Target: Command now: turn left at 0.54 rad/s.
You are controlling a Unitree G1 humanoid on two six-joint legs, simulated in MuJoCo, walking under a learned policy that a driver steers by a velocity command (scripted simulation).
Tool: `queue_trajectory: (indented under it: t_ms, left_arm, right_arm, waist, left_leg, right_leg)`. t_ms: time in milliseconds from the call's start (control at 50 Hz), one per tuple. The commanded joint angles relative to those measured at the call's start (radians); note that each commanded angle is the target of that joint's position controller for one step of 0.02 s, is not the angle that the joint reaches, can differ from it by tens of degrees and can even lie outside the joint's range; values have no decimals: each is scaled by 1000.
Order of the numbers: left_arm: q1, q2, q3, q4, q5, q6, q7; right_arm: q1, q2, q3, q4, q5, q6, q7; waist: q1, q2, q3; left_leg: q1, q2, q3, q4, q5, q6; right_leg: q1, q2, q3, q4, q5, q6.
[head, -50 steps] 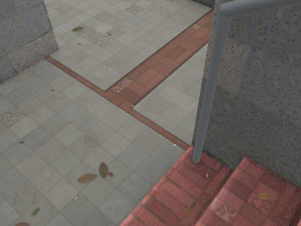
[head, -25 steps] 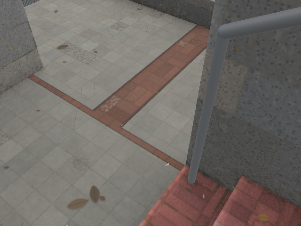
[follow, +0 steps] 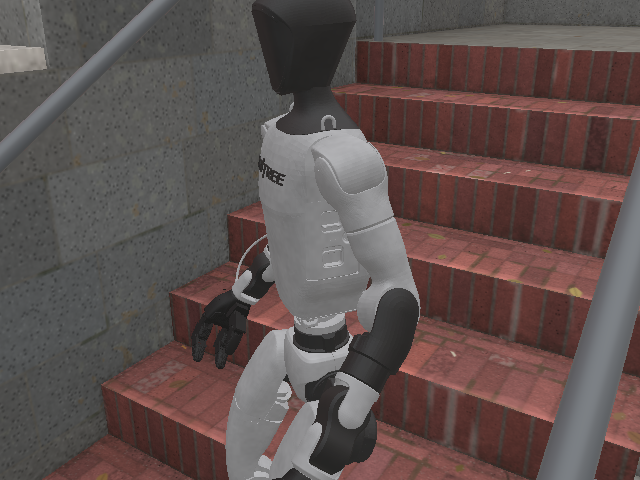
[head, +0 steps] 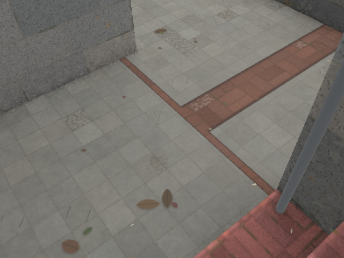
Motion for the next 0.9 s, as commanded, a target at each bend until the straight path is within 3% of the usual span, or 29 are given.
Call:
queue_trajectory:
  t_ms: [20, 80, 120, 140, 160, 180, 220, 260, 340, 400, 440, 460, 500, 540, 560, 580, 600, 620, 640, 660, 680, 700, 740, 780, 800, 840, 860, 880, 900]
  left_arm:
    - [-155, 66, -11, -122, 4, -31, -12]
    - [-74, 67, -30, -85, 12, -65, -9]
    - [-23, 71, -36, -69, 7, -82, -1]
    - [29, 149, -15, -61, 3, -88, 16]
    - [147, 196, 5, -52, 25, -90, 24]
    - [247, 194, 13, -46, 48, -85, 23]
    - [132, 163, 3, -70, 26, -81, 25]
    - [29, 104, -19, -84, -1, -91, 39]
    - [13, 116, -8, -46, 39, -121, 64]
    - [59, 146, 9, -27, 42, -120, 84]
    - [18, 197, 28, -55, 79, -113, 79]
    - [-38, 230, 46, -77, 76, -114, 73]
    - [22, 209, 54, -45, 31, -134, 73]
    - [-3, 176, 43, -37, 28, -119, 69]
    - [-22, 42, 9, -107, 39, -125, 45]
    - [-70, 8, -22, -185, 35, -147, 26]
    - [-163, 26, -27, -176, -25, -152, 17]
    - [-155, 64, -25, -157, -62, -157, 25]
    - [-129, 129, -10, -108, -28, -152, 35]
    - [-102, 127, -22, -47, 17, -140, 31]
    - [-94, 93, -44, -14, 54, -127, 27]
    - [-92, 46, -67, -3, 64, -122, 25]
    - [-51, 13, -89, 38, 45, -112, 0]
    - [51, 16, -99, 63, 51, -111, -21]
    - [42, 27, -103, 66, 56, -119, -14]
    - [111, 7, -116, 77, 67, -122, 15]
    - [116, 10, -115, 78, 66, -127, 31]
    - [140, 12, -117, 85, 30, -126, 41]
    - [215, -6, -114, 112, 0, -130, 36]
  right_arm:
    - [41, -183, -51, -84, 11, -18, 2]
    - [-48, -161, -38, -105, -2, -8, 23]
    - [-83, -144, -24, -104, -5, 17, 32]
    - [-33, -132, -19, -119, -6, 30, 30]
    - [42, -95, -4, -115, -25, 37, 21]
    - [15, -103, -11, -118, -41, 39, 7]
    - [9, -105, -19, -115, -52, 32, -20]
    - [38, -85, -2, -103, -70, 43, -4]
    - [68, -76, 7, -105, -61, 61, 39]
    - [41, -56, 20, -121, -58, 73, 70]
    - [105, -45, 12, -100, -81, 55, 78]
    - [103, -49, 6, -95, -77, 54, 68]
    - [69, -68, -3, -88, -67, 51, 33]
    - [189, -58, -15, -33, -46, 26, 6]
    - [290, -192, -54, -24, -36, -6, -32]
    - [295, -341, -90, -68, -51, -41, -38]
    - [350, -251, -76, -16, -92, -59, -16]
    - [291, -138, -44, -3, -67, -59, 23]
    - [234, -61, -20, 15, -32, -42, 50]
    - [145, -42, -8, 4, -29, -22, 61]
    - [65, -47, -3, -15, -30, -2, 66]
    - [42, -42, 6, -12, -39, 1, 59]
    - [7, -51, 16, 7, -54, -11, 31]
    - [9, -84, 23, 30, -66, -46, 3]
    - [9, -66, 37, 41, -84, -51, 1]
    - [-47, -55, 50, 16, -86, -55, 7]
    - [-87, -85, 43, -18, -96, -55, 16]
    - [-125, -113, 24, -33, -83, -54, 41]
    - [-129, -193, -12, -20, -47, -42, 57]
  waist:
    - [-68, 102, 7]
    - [-42, 84, 5]
    - [-1, 32, -38]
    - [-11, -60, -105]
    - [17, -154, -198]
    - [84, -112, -133]
    - [15, -16, -21]
    - [-16, -78, -20]
    - [-11, -59, -8]
    - [25, -99, 5]
    - [-1, -93, -4]
    - [-20, -95, 8]
    - [27, -160, 39]
    - [-32, -19, 6]
    - [-58, 255, -104]
    - [-58, 230, -161]
    - [-160, 32, -44]
    - [-136, 127, 88]
    - [-87, 104, 83]
    - [-50, 63, 102]
    - [-39, 58, 82]
    - [-49, 80, 68]
    - [-24, 98, 59]
    - [7, 101, 32]
    - [7, 85, 53]
    - [32, 105, 29]
    - [37, 107, 25]
    - [48, 87, 33]
    - [76, 27, 36]
  left_leg:
    - [66, 263, -383, -209, 468, 261]
    - [72, 277, -444, -221, 416, 277]
    - [-39, 237, -359, -164, 398, 221]
    - [-185, 146, -247, -81, 263, 133]
    - [-325, 24, -74, 96, -48, 28]
    - [-414, 3, 11, 287, -261, -34]
    - [-366, 77, 80, 494, -238, -102]
    - [-303, 86, 145, 621, -115, -128]
    - [-295, 152, 165, 589, 63, -139]
    - [-266, 204, 220, 365, 102, -144]
    - [-63, 126, 327, 412, 107, -122]
    - [-45, 131, 326, 381, 100, -119]
    - [-155, 185, 284, 155, 44, -145]
    - [67, 151, 277, -84, 279, -112]
    - [319, 253, 40, -157, 898, 83]
    - [523, 489, -341, -172, 1051, 366]
    - [477, 562, -401, -233, 838, 376]
    - [339, 543, -404, -253, 569, 368]
    - [274, 502, -339, -240, 406, 330]
    - [131, 438, -276, -201, 266, 270]
    - [7, 396, -218, -226, 81, 240]
    - [-90, 342, -183, -255, -87, 222]
    - [-317, 286, -139, -252, -140, 203]
    - [-494, 227, -45, -204, -73, 195]
    - [-519, 223, -37, -151, -17, 198]
    - [-468, 220, -64, -39, 132, 212]
    - [-412, 235, -103, 31, 279, 215]
    - [-297, 258, -187, 140, 335, 232]
    - [-182, 234, -200, 200, 371, 309]
  right_leg:
    - [-132, 68, 40, 45, -175, 31]
    - [-61, 97, 114, -109, -23, 39]
    - [171, 66, 126, -226, 297, -23]
    - [400, -28, 201, -193, 685, -135]
    - [606, -195, 362, -229, 897, -316]
    - [589, -301, 442, -308, 941, -381]
    - [349, -310, 305, -369, 875, -314]
    - [236, -229, 167, -360, 955, -284]
    - [241, -197, 58, -367, 845, -243]
    - [285, -189, 11, -325, 745, -213]
    - [96, -188, -17, -245, 679, -206]
    - [77, -194, -12, -217, 619, -203]
    - [226, -283, 75, -181, 426, -176]
    - [119, -255, 60, 38, 333, -127]
    - [-124, -66, -70, 362, -37, -29]
    - [-468, 109, 50, 539, -418, 37]
    - [-608, 129, 240, 526, -385, 38]
    - [-673, 100, 274, 604, -326, 26]
    - [-686, 76, 264, 627, -245, 20]
    - [-636, 48, 264, 589, -140, 15]
    - [-545, 29, 248, 520, -71, 19]
    - [-464, 39, 223, 494, 16, 24]
    - [-284, 55, 170, 515, 178, 34]
    - [-42, 101, 60, 627, 133, 60]
    - [-17, 105, 57, 621, 117, 67]
    - [85, 149, 12, 526, -2, 78]
    - [138, 156, 43, 393, -64, 84]
    - [139, 156, 108, 127, -128, 72]
    - [171, 246, -22, -138, -214, 83]
Keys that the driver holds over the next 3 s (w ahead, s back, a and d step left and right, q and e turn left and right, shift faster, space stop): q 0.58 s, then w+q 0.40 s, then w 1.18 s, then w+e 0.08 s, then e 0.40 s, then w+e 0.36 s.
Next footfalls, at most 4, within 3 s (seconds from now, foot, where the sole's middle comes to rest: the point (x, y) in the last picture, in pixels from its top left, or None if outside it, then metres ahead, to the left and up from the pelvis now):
0.54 left None -0.05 0.10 -0.76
0.92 right None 0.08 -0.06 -0.76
1.32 left None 0.17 0.28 -0.94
1.78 right None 0.59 0.35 -1.12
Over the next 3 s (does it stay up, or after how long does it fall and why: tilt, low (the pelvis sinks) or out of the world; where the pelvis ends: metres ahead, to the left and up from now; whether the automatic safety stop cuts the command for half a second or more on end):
stays up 0.83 0.63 -0.33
